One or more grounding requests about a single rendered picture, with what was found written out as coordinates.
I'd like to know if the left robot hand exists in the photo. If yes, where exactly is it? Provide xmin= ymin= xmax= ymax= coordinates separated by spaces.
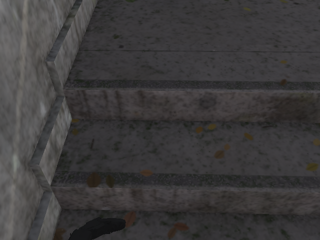
xmin=68 ymin=217 xmax=126 ymax=240

